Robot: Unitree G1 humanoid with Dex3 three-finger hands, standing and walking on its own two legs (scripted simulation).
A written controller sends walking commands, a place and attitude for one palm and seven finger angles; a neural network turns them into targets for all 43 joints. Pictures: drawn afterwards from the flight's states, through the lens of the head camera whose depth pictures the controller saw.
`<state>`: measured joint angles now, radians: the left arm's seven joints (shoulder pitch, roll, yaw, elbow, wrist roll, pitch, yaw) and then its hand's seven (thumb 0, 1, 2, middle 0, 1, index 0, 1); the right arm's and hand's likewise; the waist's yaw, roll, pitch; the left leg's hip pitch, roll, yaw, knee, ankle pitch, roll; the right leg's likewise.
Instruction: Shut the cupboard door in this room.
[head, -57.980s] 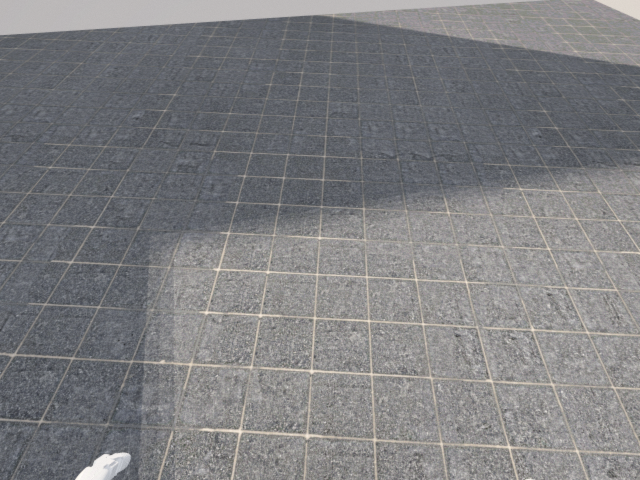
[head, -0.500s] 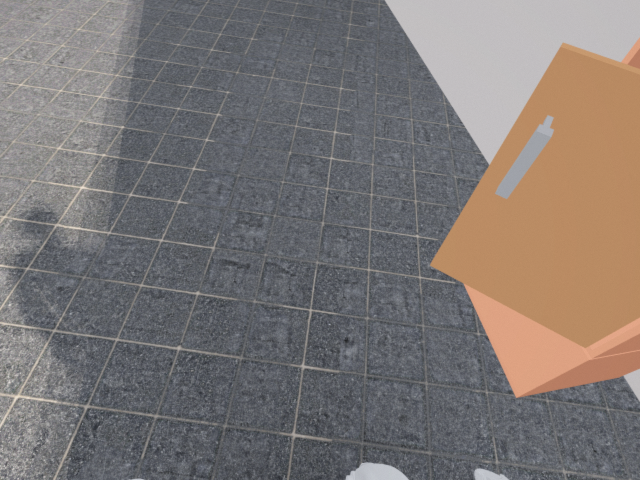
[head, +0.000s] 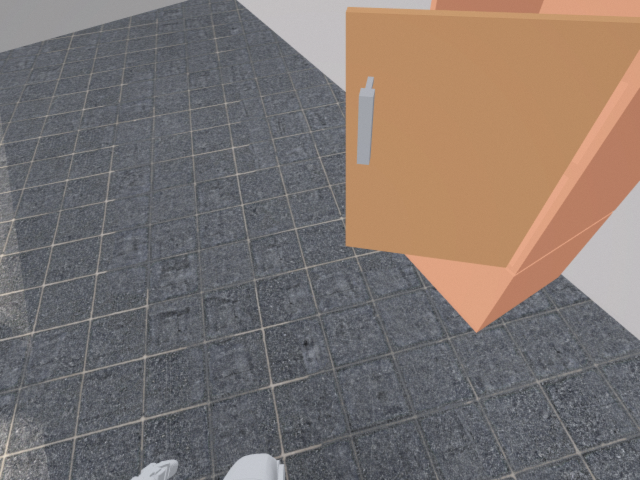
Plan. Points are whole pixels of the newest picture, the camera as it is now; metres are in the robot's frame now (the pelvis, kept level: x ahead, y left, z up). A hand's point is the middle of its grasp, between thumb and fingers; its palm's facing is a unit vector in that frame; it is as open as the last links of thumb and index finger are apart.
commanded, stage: turn to face it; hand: left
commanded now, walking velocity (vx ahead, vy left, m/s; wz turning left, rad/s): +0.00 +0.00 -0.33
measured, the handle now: (366, 121) +0.67 -0.06 +0.05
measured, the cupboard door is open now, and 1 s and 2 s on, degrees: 47 47 47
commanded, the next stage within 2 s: take the last steps up to it in 0.30 s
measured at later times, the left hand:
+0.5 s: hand out of the picture +0.12 +0.25 -0.18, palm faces -0.13 -0.97 -0.19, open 7.4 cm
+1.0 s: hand (279, 420) +0.22 +0.08 -0.16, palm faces -0.29 -0.94 -0.19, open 7.4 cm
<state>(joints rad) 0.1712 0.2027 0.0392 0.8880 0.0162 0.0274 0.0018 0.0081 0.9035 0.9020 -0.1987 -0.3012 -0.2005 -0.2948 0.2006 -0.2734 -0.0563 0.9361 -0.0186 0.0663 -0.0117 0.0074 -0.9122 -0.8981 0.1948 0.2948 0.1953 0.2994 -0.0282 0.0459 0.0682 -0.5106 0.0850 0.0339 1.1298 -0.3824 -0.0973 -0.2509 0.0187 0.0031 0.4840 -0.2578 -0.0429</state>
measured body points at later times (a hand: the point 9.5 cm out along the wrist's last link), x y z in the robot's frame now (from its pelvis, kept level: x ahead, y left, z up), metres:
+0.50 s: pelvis +0.03 +0.06 +0.00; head +0.07 +0.08 +0.45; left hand +0.12 +0.30 -0.16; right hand +0.05 -0.19 -0.13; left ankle +0.03 +0.14 -0.74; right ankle -0.04 -0.09 -0.66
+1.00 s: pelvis +0.08 -0.06 +0.00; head +0.10 -0.07 +0.45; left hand +0.24 +0.13 -0.14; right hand -0.05 -0.29 -0.15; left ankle +0.07 +0.07 -0.67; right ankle +0.05 -0.14 -0.74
